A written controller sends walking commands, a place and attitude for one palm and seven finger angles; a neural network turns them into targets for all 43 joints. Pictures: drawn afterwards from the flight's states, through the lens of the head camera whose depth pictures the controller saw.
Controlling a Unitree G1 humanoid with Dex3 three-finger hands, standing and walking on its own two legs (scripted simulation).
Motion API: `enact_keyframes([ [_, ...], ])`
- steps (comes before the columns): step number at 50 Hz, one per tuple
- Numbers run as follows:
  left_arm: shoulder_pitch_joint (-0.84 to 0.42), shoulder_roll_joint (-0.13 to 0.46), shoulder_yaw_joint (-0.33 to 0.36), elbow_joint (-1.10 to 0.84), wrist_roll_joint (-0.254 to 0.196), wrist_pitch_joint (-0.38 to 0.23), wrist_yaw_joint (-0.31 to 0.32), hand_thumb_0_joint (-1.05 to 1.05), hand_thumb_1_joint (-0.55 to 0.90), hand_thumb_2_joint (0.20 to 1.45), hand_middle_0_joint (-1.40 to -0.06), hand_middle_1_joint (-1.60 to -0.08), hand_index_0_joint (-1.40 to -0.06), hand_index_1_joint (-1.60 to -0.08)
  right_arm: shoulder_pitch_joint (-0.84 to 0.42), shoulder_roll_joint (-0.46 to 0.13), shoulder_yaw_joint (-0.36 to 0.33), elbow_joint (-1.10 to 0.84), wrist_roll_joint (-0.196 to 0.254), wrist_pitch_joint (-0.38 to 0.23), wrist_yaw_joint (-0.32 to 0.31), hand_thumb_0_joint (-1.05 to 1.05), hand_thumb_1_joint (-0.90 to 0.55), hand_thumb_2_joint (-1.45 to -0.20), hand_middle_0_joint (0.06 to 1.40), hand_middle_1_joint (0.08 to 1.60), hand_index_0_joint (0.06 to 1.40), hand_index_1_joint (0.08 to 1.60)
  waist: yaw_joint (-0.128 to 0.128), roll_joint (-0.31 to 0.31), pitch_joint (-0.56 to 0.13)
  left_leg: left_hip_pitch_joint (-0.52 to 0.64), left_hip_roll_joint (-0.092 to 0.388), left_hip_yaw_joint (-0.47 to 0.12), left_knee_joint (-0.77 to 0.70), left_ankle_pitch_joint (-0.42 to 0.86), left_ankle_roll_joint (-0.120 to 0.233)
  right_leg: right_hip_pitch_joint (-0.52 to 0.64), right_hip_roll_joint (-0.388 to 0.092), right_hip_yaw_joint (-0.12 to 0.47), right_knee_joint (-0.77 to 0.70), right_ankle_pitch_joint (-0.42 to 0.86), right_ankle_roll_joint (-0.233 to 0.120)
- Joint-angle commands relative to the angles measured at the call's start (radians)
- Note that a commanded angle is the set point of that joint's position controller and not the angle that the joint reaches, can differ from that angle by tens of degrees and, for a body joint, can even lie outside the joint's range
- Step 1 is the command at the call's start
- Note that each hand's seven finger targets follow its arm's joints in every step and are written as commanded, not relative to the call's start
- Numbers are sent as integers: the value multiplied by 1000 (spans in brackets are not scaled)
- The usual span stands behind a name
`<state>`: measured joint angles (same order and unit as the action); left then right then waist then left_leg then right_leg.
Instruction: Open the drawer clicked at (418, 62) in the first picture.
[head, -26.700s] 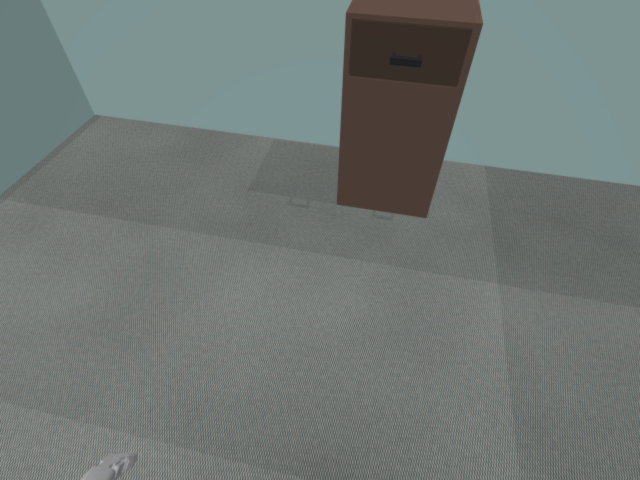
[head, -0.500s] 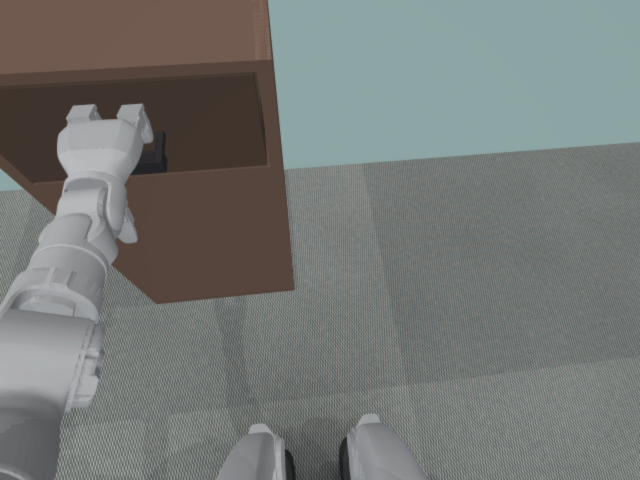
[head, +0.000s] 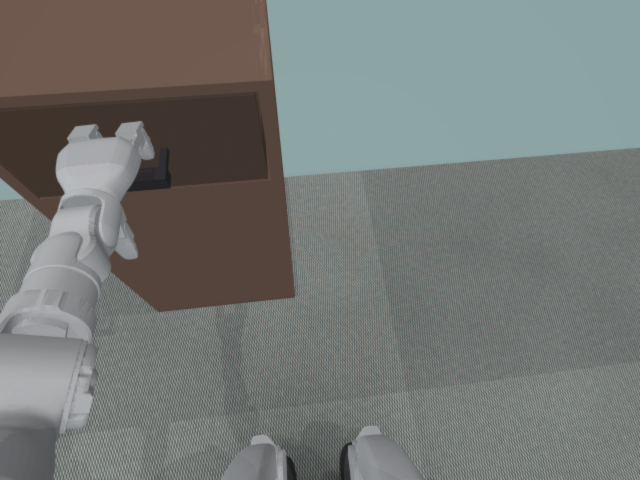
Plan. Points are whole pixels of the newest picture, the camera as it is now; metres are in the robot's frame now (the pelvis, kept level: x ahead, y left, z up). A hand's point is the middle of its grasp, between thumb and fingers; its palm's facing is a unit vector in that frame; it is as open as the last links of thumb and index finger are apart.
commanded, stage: lift the fingers back up to retry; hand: left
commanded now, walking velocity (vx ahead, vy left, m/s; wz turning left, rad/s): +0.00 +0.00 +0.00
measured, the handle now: (133, 168) +0.54 +0.24 +0.00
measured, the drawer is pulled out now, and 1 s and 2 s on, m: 0.00 0.00 0.00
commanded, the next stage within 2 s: re-aim the fingers above the handle in 0.48 s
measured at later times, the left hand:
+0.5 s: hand (104, 175) +0.49 +0.25 +0.05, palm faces -0.06 -0.05 -1.00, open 13.8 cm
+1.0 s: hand (107, 176) +0.49 +0.25 +0.05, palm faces -0.10 -0.03 -0.99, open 13.8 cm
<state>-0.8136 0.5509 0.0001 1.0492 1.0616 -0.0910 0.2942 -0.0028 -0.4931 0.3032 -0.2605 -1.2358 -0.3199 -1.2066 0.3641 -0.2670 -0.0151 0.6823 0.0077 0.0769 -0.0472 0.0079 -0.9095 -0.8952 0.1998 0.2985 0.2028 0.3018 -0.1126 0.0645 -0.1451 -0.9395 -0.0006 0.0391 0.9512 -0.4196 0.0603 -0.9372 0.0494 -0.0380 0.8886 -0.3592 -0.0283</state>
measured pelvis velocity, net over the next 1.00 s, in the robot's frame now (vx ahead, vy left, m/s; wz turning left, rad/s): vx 0.04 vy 0.00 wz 0.01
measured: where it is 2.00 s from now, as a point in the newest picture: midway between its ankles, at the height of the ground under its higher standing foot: outside the picture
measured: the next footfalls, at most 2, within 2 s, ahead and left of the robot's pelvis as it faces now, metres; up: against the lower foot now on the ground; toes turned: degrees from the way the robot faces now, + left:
none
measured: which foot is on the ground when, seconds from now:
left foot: down 0.00-1.00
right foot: down 0.00-1.00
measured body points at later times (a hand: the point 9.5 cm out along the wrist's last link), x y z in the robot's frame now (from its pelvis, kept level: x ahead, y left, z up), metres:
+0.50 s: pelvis +0.04 +0.01 +0.03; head +0.13 +0.01 +0.47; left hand +0.48 +0.25 +0.11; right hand +0.10 -0.25 -0.10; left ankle +0.01 +0.08 -0.68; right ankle +0.03 -0.11 -0.68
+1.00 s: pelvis +0.04 +0.00 +0.03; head +0.13 -0.01 +0.47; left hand +0.49 +0.25 +0.10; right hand +0.06 -0.28 -0.10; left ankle +0.01 +0.08 -0.68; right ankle +0.03 -0.11 -0.68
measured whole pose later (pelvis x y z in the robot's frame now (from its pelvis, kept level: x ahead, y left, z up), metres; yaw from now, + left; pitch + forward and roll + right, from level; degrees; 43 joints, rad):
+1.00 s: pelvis +0.04 +0.00 +0.03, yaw +0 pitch +18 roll -1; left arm -0.72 0.49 -0.02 1.00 1.06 -0.08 0.28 0.00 -0.49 0.30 -0.32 -1.20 -0.32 -1.21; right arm 0.34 -0.27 -0.05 0.70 0.01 0.13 -0.03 0.01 -0.91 -0.90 0.20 0.30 0.20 0.30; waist -0.07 0.06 -0.13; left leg -0.68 -0.01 0.04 0.75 -0.39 0.06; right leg -0.68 0.05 -0.02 0.70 -0.34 -0.03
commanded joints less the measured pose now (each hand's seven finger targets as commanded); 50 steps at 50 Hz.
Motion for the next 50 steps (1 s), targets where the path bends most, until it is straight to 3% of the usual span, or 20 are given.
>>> enact_keyframes([
  [1,-372,266,80,-231,-4,-17,65,0,-500,300,-300,-1200,-300,-1200,145,-153,-69,-36,-14,-7,-7,0,-900,-900,200,300,200,300,4,54,-493,392,-12,-64,-126,350,-14,282,17,30,-135,240,-4],
  [2,-367,262,87,-231,-10,-19,70,0,-500,300,-300,-1200,-300,-1200,143,-155,-73,-29,-15,-6,-5,0,-900,-900,200,300,200,300,2,26,-474,399,-9,-65,-132,353,-13,286,17,28,-146,244,-3],
  [5,-358,282,110,-266,-9,-20,82,0,-500,300,-300,-1200,-300,-1200,131,-160,-77,-22,-18,4,-1,0,-900,-900,200,300,200,300,16,46,-480,443,-9,-65,-151,429,-20,322,17,27,-157,298,-8],
  [7,-334,215,68,-259,-8,-11,85,0,-500,300,-300,-1200,-300,-1200,130,-155,-84,-18,-16,7,3,0,-900,-900,200,300,200,300,10,48,-450,488,-5,-70,-164,473,-26,308,21,17,-171,308,-8],
  [11,-349,168,32,-288,-12,10,75,0,-500,300,-300,-1200,-300,-1200,123,-152,-93,-14,-11,16,10,0,-900,-900,200,300,200,300,3,62,-438,574,6,-78,-187,584,-41,319,22,8,-196,343,-8],
  [15,-319,213,85,-392,-35,-1,57,0,-500,300,-300,-1200,-300,-1200,100,-153,-98,-27,-14,25,10,0,-900,-900,200,300,200,300,35,65,-495,664,15,-85,-199,761,-53,391,20,11,-208,429,-8],
  [16,-279,160,48,-365,-32,1,52,0,-500,300,-300,-1200,-300,-1200,98,-145,-99,-28,-11,27,11,0,-900,-900,200,300,200,300,30,65,-457,663,15,-88,-203,770,-56,376,21,5,-211,418,-6],
  [19,-217,108,15,-287,-19,18,44,0,-500,300,-300,-1200,-300,-1200,86,-147,-98,-22,-10,37,21,0,-900,-900,200,300,200,300,28,-3,-351,609,17,-85,-223,700,-52,358,21,-1,-229,378,-7],
  [20,-219,136,41,-297,-15,18,44,0,-500,300,-300,-1200,-300,-1200,81,-150,-97,-25,-10,41,21,0,-900,-900,200,300,200,300,38,-11,-362,608,18,-81,-226,722,-50,380,19,4,-229,403,-10],
  [22,-224,97,6,-278,-8,30,43,0,-500,300,-300,-1200,-300,-1200,79,-146,-98,-32,-10,47,24,0,-900,-900,200,300,200,300,30,-12,-345,602,13,-76,-232,686,-50,376,18,4,-231,393,-10],
  [27,-284,132,30,-313,2,16,52,0,-500,300,-300,-1200,-300,-1200,67,-141,-98,-44,-12,48,23,0,-900,-900,200,300,200,300,34,12,-375,612,7,-78,-231,650,-48,377,16,10,-223,369,-14],
  [31,-296,176,75,-362,10,-5,69,0,-500,300,-300,-1200,-300,-1200,68,-139,-101,-45,-21,44,19,0,-900,-900,200,300,200,300,45,42,-452,659,10,-85,-212,729,-56,384,17,14,-204,400,-12],
  [34,-289,132,45,-329,8,4,82,0,-500,300,-300,-1200,-300,-1200,62,-134,-99,-42,-20,41,20,0,-900,-900,200,300,200,300,34,12,-417,608,0,-69,-213,658,-46,389,16,15,-211,395,-10],
  [35,-293,170,73,-305,10,12,85,0,-500,300,-300,-1200,-300,-1200,62,-139,-97,-37,-21,43,19,0,-900,-900,200,300,200,300,34,-12,-411,580,-2,-68,-214,639,-41,404,16,18,-209,401,-11],
  [37,-292,154,45,-246,11,37,85,0,-500,300,-300,-1200,-300,-1200,61,-140,-91,-35,-13,42,18,0,-900,-900,200,300,200,300,26,-27,-358,526,-12,-56,-228,534,-33,401,14,21,-219,373,-11],
  [39,-315,162,38,-236,13,50,79,0,-500,300,-300,-1200,-300,-1200,64,-143,-91,-35,-12,39,16,0,-900,-900,200,300,200,300,20,-29,-376,512,-17,-47,-233,494,-25,424,12,27,-225,376,-10],
  [40,-331,191,57,-252,13,46,73,0,-500,300,-300,-1200,-300,-1200,64,-146,-90,-38,-12,40,13,0,-900,-900,200,300,200,300,29,-16,-409,517,-19,-47,-231,511,-26,447,10,33,-222,392,-12],
  [42,-305,173,46,-249,6,40,56,0,-500,300,-300,-1200,-300,-1200,73,-141,-93,-42,-12,38,12,0,-900,-900,200,300,200,300,30,-6,-434,534,-20,-41,-227,536,-22,468,10,37,-222,430,-9],
  [45,-285,185,55,-233,-11,19,30,0,-500,300,-300,-1200,-300,-1200,77,-145,-92,-40,-11,37,6,0,-900,-900,200,300,200,300,24,-53,-413,500,-22,-36,-231,512,-14,497,7,46,-235,453,-4],
  [50,-306,211,57,-226,2,-16,24,0,-500,300,-300,-1200,-300,-1200,76,-150,-87,-35,-6,34,-1,0,-900,-900,200,300,200,300,17,-35,-334,442,-27,-33,-243,422,-11,460,5,52,-244,389,-8],
])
